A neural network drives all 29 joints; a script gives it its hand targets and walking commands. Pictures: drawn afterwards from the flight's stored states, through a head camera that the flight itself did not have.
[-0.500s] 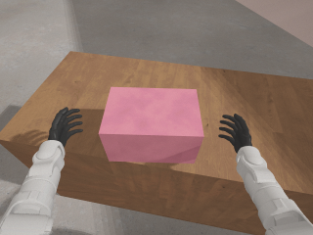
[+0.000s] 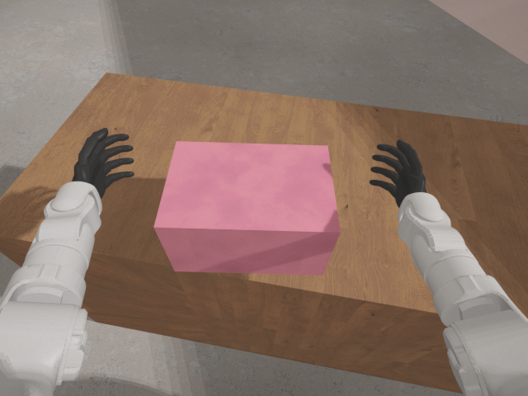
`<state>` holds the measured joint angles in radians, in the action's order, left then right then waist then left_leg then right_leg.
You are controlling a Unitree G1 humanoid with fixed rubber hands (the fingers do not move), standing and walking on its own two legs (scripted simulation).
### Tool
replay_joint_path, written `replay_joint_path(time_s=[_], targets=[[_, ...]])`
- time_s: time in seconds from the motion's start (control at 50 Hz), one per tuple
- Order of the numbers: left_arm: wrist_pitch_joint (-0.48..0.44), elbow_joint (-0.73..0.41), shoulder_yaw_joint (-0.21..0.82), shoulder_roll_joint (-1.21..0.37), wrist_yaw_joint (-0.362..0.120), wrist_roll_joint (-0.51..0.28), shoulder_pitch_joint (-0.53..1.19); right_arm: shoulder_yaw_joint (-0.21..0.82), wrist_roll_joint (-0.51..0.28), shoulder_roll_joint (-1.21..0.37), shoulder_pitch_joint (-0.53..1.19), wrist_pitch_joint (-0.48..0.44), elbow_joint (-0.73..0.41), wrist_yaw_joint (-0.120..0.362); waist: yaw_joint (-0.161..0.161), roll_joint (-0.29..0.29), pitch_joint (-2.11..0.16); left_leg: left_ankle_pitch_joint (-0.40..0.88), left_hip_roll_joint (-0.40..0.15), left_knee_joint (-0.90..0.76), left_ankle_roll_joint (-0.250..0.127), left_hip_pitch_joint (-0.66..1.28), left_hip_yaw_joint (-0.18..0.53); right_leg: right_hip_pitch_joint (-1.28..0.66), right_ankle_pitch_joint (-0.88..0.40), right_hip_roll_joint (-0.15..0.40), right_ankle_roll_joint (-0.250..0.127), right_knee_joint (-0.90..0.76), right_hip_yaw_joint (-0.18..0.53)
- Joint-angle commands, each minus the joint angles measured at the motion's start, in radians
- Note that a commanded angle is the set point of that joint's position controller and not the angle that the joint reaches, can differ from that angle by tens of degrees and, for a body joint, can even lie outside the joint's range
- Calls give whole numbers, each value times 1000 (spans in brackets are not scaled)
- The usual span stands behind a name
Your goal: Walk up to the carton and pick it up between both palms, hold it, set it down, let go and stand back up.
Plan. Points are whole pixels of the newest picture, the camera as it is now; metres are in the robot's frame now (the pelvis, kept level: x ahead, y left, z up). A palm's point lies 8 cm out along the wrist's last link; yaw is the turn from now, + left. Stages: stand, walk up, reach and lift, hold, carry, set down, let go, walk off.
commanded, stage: reach and lift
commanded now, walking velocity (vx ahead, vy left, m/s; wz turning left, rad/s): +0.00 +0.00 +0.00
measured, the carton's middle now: (250, 209) +0.45 +0.05 -0.04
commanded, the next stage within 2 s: none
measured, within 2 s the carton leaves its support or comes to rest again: neither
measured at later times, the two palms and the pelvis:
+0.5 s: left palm (101, 178) +0.43 +0.28 +0.07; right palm (399, 185) +0.43 -0.20 +0.06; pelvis +0.00 +0.00 -0.01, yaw +0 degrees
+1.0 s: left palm (133, 215) +0.43 +0.26 -0.03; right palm (381, 222) +0.42 -0.20 -0.03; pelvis -0.03 +0.01 -0.05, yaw -1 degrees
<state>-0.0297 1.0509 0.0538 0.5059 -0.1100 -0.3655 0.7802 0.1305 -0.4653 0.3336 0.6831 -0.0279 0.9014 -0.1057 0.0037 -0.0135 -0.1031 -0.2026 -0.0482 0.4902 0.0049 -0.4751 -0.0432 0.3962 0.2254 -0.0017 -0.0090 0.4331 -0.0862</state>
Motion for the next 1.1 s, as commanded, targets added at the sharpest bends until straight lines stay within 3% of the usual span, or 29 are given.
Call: replay_joint_path(time_s=[0.0, 0.12, 0.22, 0.42, 0.46, 0.56, 0.64, 0.72, 0.82, 0.96, 1.08], targets=[[-49, -180, -53, 258, 8, -17, 529, -68, 4, 217, 533, -50, -166, -5, 0, 71, -661, 480, 49, 46, 28, 399, 22, -118, -400, -25, 32, -13, 38], [-46, -131, -20, 265, 15, -35, 618, -71, 2, 242, 623, -40, -133, -1, -4, 86, -739, 527, 43, 68, 35, 405, 22, -102, -445, -28, 28, 2, 32], [-60, -7, 12, 249, 10, -35, 637, -44, -13, 232, 650, -38, -10, 5, -3, 84, -709, 520, 41, 73, 31, 368, 27, -79, -438, -28, 25, 6, 29], [-214, 210, 24, 187, -18, 13, 544, 20, -18, 157, 558, -156, 142, 22, 6, 42, -680, 538, 39, 102, 25, 226, 30, -58, -457, -13, 36, 54, 27], [-261, 223, 30, 183, -16, 15, 558, 11, -13, 146, 553, -192, 162, 24, 5, 60, -694, 527, 38, 118, 32, 209, 31, -7, -425, -10, 33, 72, 25], [-359, 154, 54, 176, 17, -26, 636, -42, 20, 168, 595, -280, 91, 31, -5, 117, -904, 538, 27, 188, 57, 228, 28, 138, -368, -15, 24, 128, 6], [-403, 153, 69, 168, 34, -48, 670, -84, 61, 181, 622, -323, 104, 28, -27, 132, -1021, 538, 24, 262, 73, 199, 22, 230, -361, -24, 25, 186, -4], [-432, 212, 64, 170, 37, -50, 660, -77, 63, 168, 627, -358, 133, 24, -22, 114, -1082, 505, 36, 322, 68, 85, 10, 236, -385, -25, 40, 262, 0], [-438, 243, 58, 166, 41, -37, 658, -52, 39, 167, 643, -375, 177, 28, -11, 108, -1119, 495, 41, 370, 66, 36, 1, 259, -382, -31, 49, 319, 3], [-406, 252, 53, 143, 47, -22, 647, -1, -11, 150, 647, -351, 209, 46, 26, 108, -1035, 398, 44, 362, 52, 2, -3, 315, -242, -37, 43, 330, 7], [-399, 217, 73, 115, 58, -46, 684, -26, 14, 135, 677, -335, 186, 59, 24, 99, -1018, 354, 36, 367, 49, 7, 3, 385, -169, -37, 36, 333, 4]])
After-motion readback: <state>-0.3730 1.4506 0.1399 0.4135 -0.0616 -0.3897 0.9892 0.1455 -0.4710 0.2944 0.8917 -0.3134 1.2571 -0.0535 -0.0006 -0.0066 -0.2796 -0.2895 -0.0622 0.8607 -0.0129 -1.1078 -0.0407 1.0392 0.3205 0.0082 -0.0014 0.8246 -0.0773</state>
